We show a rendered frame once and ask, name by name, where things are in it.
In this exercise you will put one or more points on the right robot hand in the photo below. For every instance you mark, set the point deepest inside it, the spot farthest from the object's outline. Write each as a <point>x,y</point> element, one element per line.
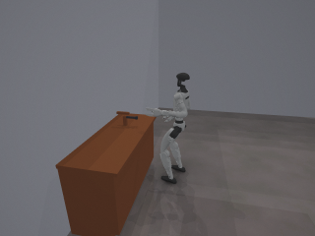
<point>168,119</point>

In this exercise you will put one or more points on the tap lever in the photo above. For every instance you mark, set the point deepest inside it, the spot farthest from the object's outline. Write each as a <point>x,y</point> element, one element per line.
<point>132,117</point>

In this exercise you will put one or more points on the robot left thigh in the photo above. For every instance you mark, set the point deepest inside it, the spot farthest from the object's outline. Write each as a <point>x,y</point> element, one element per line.
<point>167,139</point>

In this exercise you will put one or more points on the robot right thigh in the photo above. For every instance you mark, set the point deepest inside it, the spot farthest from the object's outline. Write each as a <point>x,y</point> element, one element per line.
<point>174,144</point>

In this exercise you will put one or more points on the left robot upper arm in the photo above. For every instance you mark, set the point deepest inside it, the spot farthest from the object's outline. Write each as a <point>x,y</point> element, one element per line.
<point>179,100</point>

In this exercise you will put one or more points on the left robot hand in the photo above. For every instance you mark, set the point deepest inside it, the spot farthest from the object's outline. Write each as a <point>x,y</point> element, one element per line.
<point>156,112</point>

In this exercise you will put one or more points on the robot thigh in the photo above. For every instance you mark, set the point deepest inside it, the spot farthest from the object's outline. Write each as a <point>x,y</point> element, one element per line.
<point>167,139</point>
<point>174,144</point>

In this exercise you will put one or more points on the right robot upper arm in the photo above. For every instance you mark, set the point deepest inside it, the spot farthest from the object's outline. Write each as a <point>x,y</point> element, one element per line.
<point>189,104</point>

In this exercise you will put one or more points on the robot left forearm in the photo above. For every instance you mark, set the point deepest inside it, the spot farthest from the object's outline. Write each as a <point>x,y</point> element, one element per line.
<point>177,114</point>

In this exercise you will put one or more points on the counter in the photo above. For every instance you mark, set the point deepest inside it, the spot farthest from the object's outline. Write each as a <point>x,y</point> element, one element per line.
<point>101,178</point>

